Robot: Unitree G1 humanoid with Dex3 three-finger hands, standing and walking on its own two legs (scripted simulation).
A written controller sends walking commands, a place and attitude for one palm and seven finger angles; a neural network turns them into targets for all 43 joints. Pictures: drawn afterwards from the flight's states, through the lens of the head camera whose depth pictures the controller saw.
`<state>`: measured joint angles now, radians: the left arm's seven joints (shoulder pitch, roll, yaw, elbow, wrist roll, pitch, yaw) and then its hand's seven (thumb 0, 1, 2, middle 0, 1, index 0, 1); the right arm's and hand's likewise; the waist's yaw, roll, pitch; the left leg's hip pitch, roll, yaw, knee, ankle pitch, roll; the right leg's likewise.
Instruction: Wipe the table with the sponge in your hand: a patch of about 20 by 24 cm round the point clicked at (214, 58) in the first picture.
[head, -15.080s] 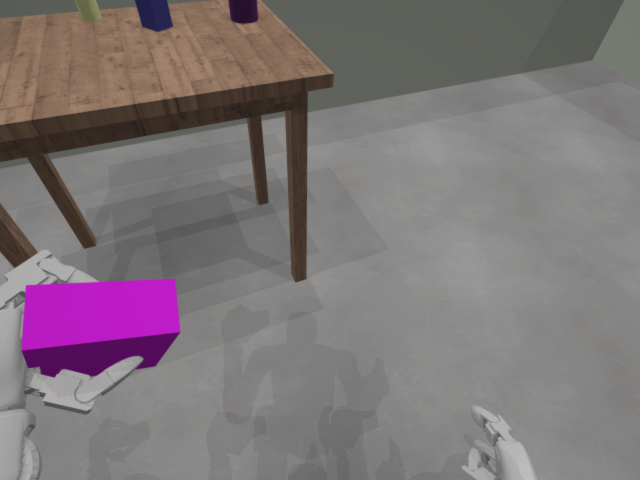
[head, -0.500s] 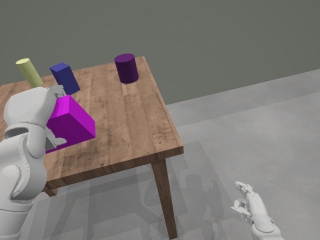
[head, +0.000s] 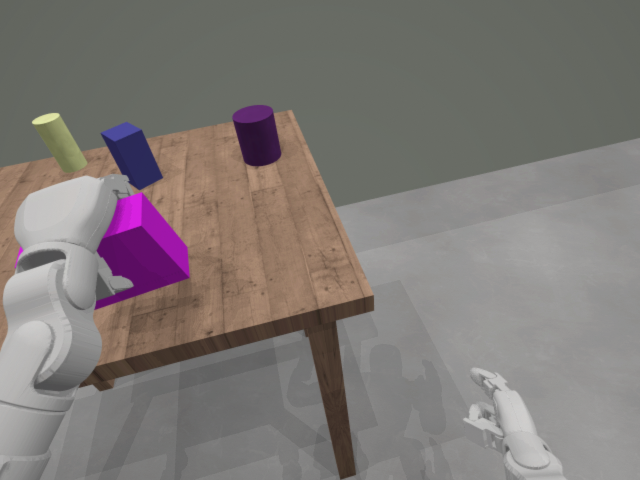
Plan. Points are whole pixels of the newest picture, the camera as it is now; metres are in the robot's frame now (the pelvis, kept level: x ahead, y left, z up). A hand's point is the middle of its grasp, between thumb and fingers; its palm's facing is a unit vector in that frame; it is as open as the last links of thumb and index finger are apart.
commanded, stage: move the sponge above the wiping area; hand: left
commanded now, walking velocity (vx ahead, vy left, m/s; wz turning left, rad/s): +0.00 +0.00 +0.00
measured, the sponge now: (121, 263) +0.27 +0.29 +0.17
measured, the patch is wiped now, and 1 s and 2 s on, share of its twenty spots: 0.00 0.00 0.00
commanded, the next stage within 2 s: none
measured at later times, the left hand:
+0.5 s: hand (118, 235) +0.30 +0.30 +0.20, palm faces +0.10 +0.00 -1.00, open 9.5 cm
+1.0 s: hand (127, 224) +0.33 +0.32 +0.18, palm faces +0.04 +0.02 -1.00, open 9.5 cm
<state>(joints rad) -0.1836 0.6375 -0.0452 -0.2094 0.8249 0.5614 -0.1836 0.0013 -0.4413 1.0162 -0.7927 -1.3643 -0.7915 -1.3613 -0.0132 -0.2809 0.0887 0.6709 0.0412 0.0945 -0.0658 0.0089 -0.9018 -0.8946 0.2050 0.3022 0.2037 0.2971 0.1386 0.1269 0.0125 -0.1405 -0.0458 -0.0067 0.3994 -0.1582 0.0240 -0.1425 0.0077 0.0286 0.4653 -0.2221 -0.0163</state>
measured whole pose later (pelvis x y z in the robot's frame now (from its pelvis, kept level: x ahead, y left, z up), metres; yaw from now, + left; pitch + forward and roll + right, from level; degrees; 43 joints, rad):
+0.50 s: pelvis +0.01 -0.01 +0.00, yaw +1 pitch -5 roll +1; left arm -0.28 0.65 -0.05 -0.02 0.86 0.45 -0.23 0.00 -0.44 1.02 -0.79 -1.37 -0.79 -1.36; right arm 0.03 -0.29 0.08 0.69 0.04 0.08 -0.08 0.01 -0.90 -0.89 0.21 0.30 0.20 0.30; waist 0.12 0.12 0.02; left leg -0.16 -0.04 -0.03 0.40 -0.16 0.02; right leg -0.15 0.01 0.01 0.45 -0.23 -0.02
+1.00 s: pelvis +0.03 -0.01 +0.00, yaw +1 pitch -3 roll +1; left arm -0.33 0.66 -0.03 0.11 0.88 0.38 -0.22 0.00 -0.44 1.02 -0.79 -1.37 -0.79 -1.36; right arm 0.04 -0.30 0.06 0.69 0.04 0.08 -0.08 0.01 -0.90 -0.89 0.20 0.30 0.20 0.30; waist 0.10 0.11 0.01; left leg -0.16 -0.04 -0.04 0.40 -0.19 0.02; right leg -0.14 0.02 0.00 0.43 -0.24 -0.03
